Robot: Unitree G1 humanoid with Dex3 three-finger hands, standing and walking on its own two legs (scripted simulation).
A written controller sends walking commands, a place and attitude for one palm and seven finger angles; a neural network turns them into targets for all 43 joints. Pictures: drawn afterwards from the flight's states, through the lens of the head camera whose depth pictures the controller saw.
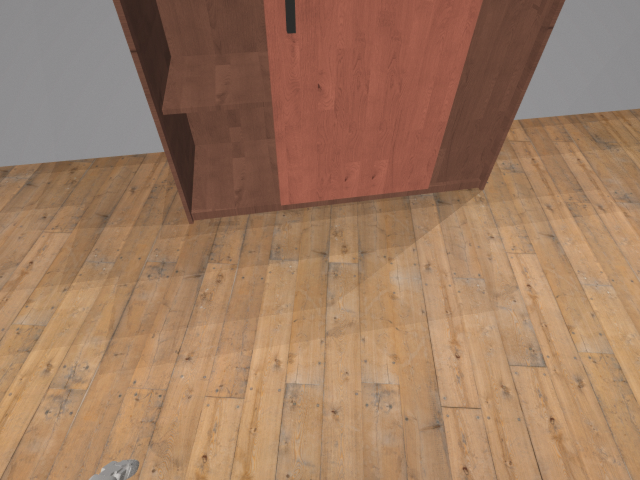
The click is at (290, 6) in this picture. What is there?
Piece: wardrobe's sliding door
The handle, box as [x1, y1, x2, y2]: [285, 0, 295, 33]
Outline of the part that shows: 285,0 286,29 288,33 295,32 294,0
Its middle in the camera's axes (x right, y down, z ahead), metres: -0.09 -0.74 +1.04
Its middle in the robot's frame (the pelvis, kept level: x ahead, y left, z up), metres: +1.30 +0.17 +0.20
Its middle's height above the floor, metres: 0.97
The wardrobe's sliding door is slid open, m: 0.39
